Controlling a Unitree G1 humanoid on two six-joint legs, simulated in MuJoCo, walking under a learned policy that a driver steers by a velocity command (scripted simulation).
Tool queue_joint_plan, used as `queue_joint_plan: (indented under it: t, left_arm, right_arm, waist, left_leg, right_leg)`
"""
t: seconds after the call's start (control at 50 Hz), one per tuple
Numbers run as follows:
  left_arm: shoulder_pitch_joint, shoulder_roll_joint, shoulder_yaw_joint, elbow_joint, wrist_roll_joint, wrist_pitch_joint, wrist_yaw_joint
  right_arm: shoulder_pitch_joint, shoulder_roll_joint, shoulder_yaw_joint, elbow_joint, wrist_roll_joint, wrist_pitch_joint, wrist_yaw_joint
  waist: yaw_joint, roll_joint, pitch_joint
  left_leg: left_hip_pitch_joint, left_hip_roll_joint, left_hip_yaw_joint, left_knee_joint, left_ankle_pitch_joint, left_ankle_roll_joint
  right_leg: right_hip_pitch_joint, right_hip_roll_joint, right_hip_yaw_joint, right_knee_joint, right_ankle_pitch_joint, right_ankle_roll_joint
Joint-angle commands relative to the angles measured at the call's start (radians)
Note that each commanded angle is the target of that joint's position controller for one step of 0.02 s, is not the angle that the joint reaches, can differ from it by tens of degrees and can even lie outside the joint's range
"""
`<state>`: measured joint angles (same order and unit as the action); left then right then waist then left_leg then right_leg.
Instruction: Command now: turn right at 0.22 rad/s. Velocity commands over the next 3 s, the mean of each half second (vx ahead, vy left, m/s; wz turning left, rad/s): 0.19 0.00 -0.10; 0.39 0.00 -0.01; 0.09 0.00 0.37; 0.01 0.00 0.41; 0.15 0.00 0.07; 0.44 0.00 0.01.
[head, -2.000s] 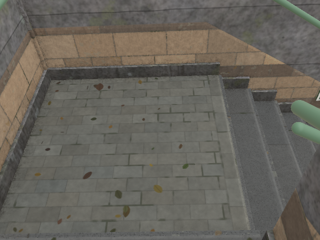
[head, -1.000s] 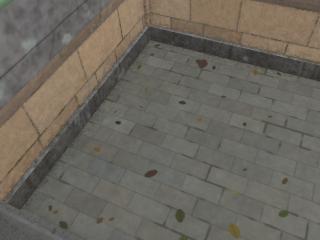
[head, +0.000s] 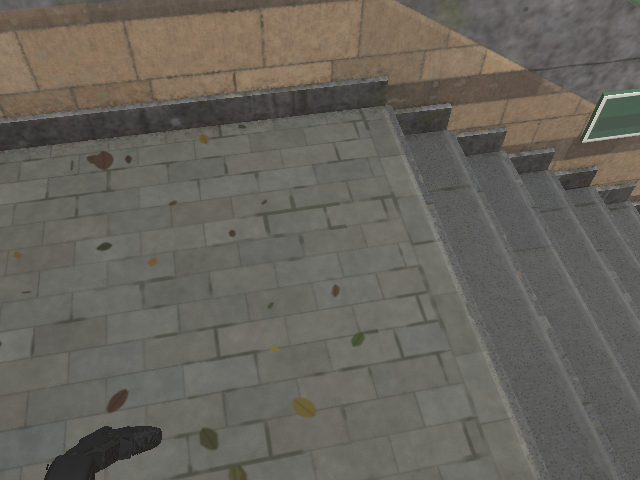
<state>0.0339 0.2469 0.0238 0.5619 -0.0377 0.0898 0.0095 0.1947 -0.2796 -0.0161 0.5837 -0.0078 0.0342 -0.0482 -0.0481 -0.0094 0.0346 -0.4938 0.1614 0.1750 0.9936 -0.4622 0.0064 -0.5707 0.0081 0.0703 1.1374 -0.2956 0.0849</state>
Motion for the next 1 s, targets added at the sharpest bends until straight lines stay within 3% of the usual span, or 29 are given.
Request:
queue_joint_plan:
  t: [0.02,0.04,0.06,0.1,0.12,0.16,0.22,0.3,0.32,0.34,0.36,0.38,0.4,0.44,0.52,0.6,0.64,0.68,0.72,0.76,0.8,0.84,0.86,0.88,0.9,0.92,0.94,0.96,1.0]
  left_arm:
    - [0.232,0.031,0.023,0.046,0.010,-0.022,-0.016]
    - [0.166,0.091,0.032,0.039,-0.001,-0.041,-0.016]
    - [0.110,0.141,0.042,0.031,0.016,-0.047,-0.028]
    - [0.055,0.158,0.039,0.057,0.063,-0.061,-0.054]
    - [-0.020,0.097,0.022,0.043,0.043,-0.075,-0.061]
    - [-0.051,0.048,0.004,0.073,0.034,-0.075,-0.050]
    - [0.058,0.078,0.024,0.112,0.027,-0.079,-0.039]
    - [0.119,0.100,0.041,0.147,0.017,-0.076,-0.013]
    - [0.129,0.099,0.041,0.157,-0.005,-0.071,-0.003]
    - [0.068,0.084,0.042,0.152,0.005,-0.075,0.003]
    - [0.100,0.008,0.024,0.145,-0.017,-0.077,0.013]
    - [0.040,0.011,0.017,0.087,-0.035,-0.105,0.009]
    - [-0.071,0.076,0.036,0.064,-0.047,-0.135,0.011]
    - [-0.072,0.056,0.039,0.084,-0.018,-0.153,0.013]
    - [0.032,0.026,0.035,0.122,0.024,-0.119,-0.012]
    - [-0.120,0.062,0.042,0.072,0.026,-0.127,-0.037]
    - [-0.151,0.012,0.024,0.049,0.068,-0.140,-0.072]
    - [-0.140,0.000,0.027,0.047,0.048,-0.137,-0.084]
    - [-0.149,0.015,0.029,0.032,0.015,-0.117,-0.073]
    - [-0.019,0.085,0.053,0.102,0.010,-0.107,-0.067]
    - [-0.021,0.067,0.058,0.122,0.022,-0.112,-0.070]
    - [0.381,0.089,0.085,0.261,0.035,-0.131,-0.060]
    - [0.582,0.132,0.083,0.348,0.071,-0.141,-0.063]
    - [0.534,0.157,0.058,0.335,0.078,-0.145,-0.063]
    - [0.469,0.124,0.062,0.303,0.043,-0.131,-0.068]
    - [0.385,0.186,0.086,0.299,0.027,-0.122,-0.072]
    - [0.237,0.128,0.063,0.266,0.023,-0.116,-0.074]
    - [0.129,0.077,0.049,0.224,0.032,-0.130,-0.068]
    - [0.120,0.011,0.021,0.261,0.046,-0.160,-0.050]
  right_arm:
    - [-0.072,-0.088,-0.036,-0.035,0.026,-0.035,0.007]
    - [0.027,-0.061,-0.027,-0.047,0.021,-0.042,0.016]
    - [0.005,-0.090,-0.030,-0.059,0.030,-0.040,0.023]
    - [-0.015,-0.103,-0.041,-0.021,0.073,-0.025,0.020]
    - [-0.003,-0.123,-0.055,0.007,0.067,-0.010,0.011]
    - [0.125,-0.088,-0.058,0.070,0.041,0.009,0.020]
    - [0.076,-0.079,-0.068,0.064,0.048,0.000,0.026]
    - [0.128,-0.051,-0.062,0.071,0.039,-0.008,0.039]
    - [0.122,-0.024,-0.051,0.061,0.036,-0.016,0.039]
    - [0.268,-0.035,-0.066,0.131,0.032,-0.021,0.041]
    - [0.307,-0.028,-0.059,0.138,0.022,-0.033,0.039]
    - [0.361,-0.200,-0.104,0.151,0.012,-0.053,0.050]
    - [0.363,-0.203,-0.109,0.154,0.009,-0.076,0.048]
    - [0.376,-0.171,-0.101,0.158,-0.005,-0.093,0.039]
    - [0.308,-0.083,-0.068,0.147,0.016,-0.082,0.028]
    - [0.432,-0.083,-0.067,0.188,0.019,-0.114,-0.001]
    - [0.358,-0.043,-0.049,0.179,0.025,-0.103,-0.010]
    - [0.336,-0.088,-0.065,0.199,0.034,-0.095,-0.005]
    - [0.336,-0.063,-0.065,0.220,0.042,-0.082,0.000]
    - [0.291,-0.089,-0.073,0.224,0.029,-0.070,-0.005]
    - [0.347,-0.071,-0.067,0.249,0.032,-0.059,-0.005]
    - [0.291,-0.071,-0.066,0.299,0.055,-0.077,-0.001]
    - [0.305,0.011,-0.064,0.314,0.041,-0.100,0.009]
    - [0.498,0.050,-0.054,0.304,0.051,-0.116,0.033]
    - [0.487,-0.037,-0.066,0.274,0.061,-0.125,0.036]
    - [0.413,-0.052,-0.068,0.221,0.083,-0.120,0.023]
    - [0.326,-0.061,-0.073,0.202,0.077,-0.088,-0.005]
    - [0.292,-0.090,-0.093,0.210,0.074,-0.067,-0.014]
    - [0.307,-0.046,-0.089,0.234,0.031,-0.035,-0.028]
  waist:
    - [0.118,0.103,-0.179]
    - [0.010,-0.124,-0.198]
    - [-0.006,-0.256,-0.196]
    - [-0.003,-0.151,-0.211]
    - [-0.014,-0.097,-0.137]
    - [-0.057,-0.152,-0.170]
    - [0.000,-0.112,-0.128]
    - [0.002,-0.215,-0.103]
    - [0.012,-0.232,-0.060]
    - [-0.051,-0.163,-0.080]
    - [-0.006,-0.061,-0.063]
    - [-0.006,0.294,-0.015]
    - [-0.050,0.234,0.075]
    - [-0.024,0.058,0.073]
    - [0.037,0.106,0.006]
    - [-0.035,0.108,0.039]
    - [-0.036,0.068,0.043]
    - [-0.048,0.113,0.027]
    - [-0.068,0.147,0.075]
    - [0.004,0.167,0.046]
    - [-0.032,0.097,0.058]
    - [0.181,0.040,-0.049]
    - [0.231,-0.184,-0.091]
    - [0.086,-0.368,-0.211]
    - [0.099,-0.307,-0.273]
    - [0.059,-0.263,-0.316]
    - [0.007,-0.119,-0.262]
    - [-0.018,-0.010,-0.176]
    - [-0.040,-0.047,-0.095]
  left_leg:
    - [-0.003,0.046,-0.061,-0.139,0.466,0.059]
    - [-0.085,-0.031,-0.054,0.011,0.161,-0.042]
    - [-0.200,-0.066,-0.166,0.145,-0.148,-0.067]
    - [-0.137,-0.111,-0.303,0.202,-0.162,-0.052]
    - [-0.087,-0.122,-0.332,0.203,-0.102,-0.059]
    - [0.021,-0.150,-0.309,0.226,0.011,-0.058]
    - [-0.037,-0.167,-0.262,0.247,0.024,-0.020]
    - [0.076,-0.193,-0.111,-0.110,-0.141,0.003]
    - [0.108,-0.192,-0.135,-0.299,-0.189,0.041]
    - [0.277,-0.219,-0.077,-0.300,0.028,0.058]
    - [0.378,-0.167,-0.322,-0.451,0.039,0.136]
    - [0.426,0.078,-0.788,-0.584,0.174,0.288]
    - [0.454,0.175,-0.906,-0.638,0.161,0.351]
    - [0.507,0.169,-0.832,-0.566,0.236,0.310]
    - [0.288,0.060,-0.556,-0.525,0.364,0.219]
    - [0.459,0.063,-0.548,-0.486,0.174,0.186]
    - [0.152,-0.031,-0.360,-0.472,0.076,0.156]
    - [-0.037,-0.059,-0.280,-0.469,0.029,0.134]
    - [0.032,-0.053,-0.271,-0.386,0.054,0.131]
    - [0.164,-0.005,-0.325,-0.234,0.150,0.109]
    - [0.317,-0.022,-0.351,-0.073,0.281,0.106]
    - [0.156,-0.115,-0.301,0.476,0.325,0.041]
    - [-0.168,-0.278,-0.302,0.985,-0.408,-0.003]
    - [-0.398,-0.253,-0.434,1.082,-0.453,-0.020]
    - [-0.438,-0.226,-0.440,0.924,-0.308,-0.044]
    - [-0.417,-0.178,-0.393,0.875,-0.166,-0.044]
    - [-0.342,-0.111,-0.325,0.851,-0.059,-0.041]
    - [-0.267,-0.092,-0.394,0.668,0.163,-0.010]
    - [-0.200,-0.068,-0.413,0.498,0.212,-0.009]
  right_leg:
    - [0.412,0.066,-0.171,-0.379,0.232,-0.055]
    - [0.473,-0.064,0.119,-0.459,0.637,-0.161]
    - [0.465,-0.221,0.373,-0.489,0.849,-0.295]
    - [0.281,-0.290,0.438,-0.582,0.615,-0.391]
    - [0.216,-0.261,0.369,-0.565,0.633,-0.362]
    - [0.154,-0.226,0.270,-0.546,0.408,-0.325]
    - [0.185,-0.216,0.316,-0.569,0.105,-0.324]
    - [0.205,-0.154,0.275,-0.573,-0.013,-0.308]
    - [0.201,-0.166,0.286,-0.600,-0.034,-0.297]
    - [0.098,-0.128,0.214,-0.456,0.041,-0.269]
    - [-0.016,-0.067,0.138,-0.302,0.006,-0.216]
    - [-0.252,0.061,-0.025,-0.129,-0.287,-0.147]
    - [-0.439,0.025,0.046,-0.007,-0.342,-0.133]
    - [-0.534,-0.030,0.096,0.052,-0.209,-0.140]
    - [-0.320,-0.056,0.005,0.045,0.207,-0.107]
    - [-0.509,-0.084,0.101,-0.184,0.511,-0.101]
    - [-0.136,-0.038,0.000,-0.447,0.838,-0.100]
    - [0.151,-0.001,-0.050,-0.477,0.868,-0.095]
    - [0.135,-0.010,-0.041,-0.536,0.725,-0.086]
    - [0.113,-0.071,0.013,-0.477,0.703,-0.100]
    - [0.126,-0.068,-0.059,-0.706,0.508,-0.090]
    - [0.559,-0.105,-0.059,-0.882,0.765,-0.154]
    - [0.856,-0.205,0.023,-0.718,1.086,-0.216]
    - [1.026,-0.314,0.100,-0.354,1.578,-0.269]
    - [0.982,-0.328,0.165,-0.412,1.414,-0.320]
    - [0.846,-0.402,0.330,-0.569,0.789,-0.421]
    - [0.621,-0.400,0.435,-0.695,0.425,-0.434]
    - [0.399,-0.403,0.432,-0.756,0.391,-0.431]
    - [0.250,-0.336,0.291,-0.701,0.722,-0.389]
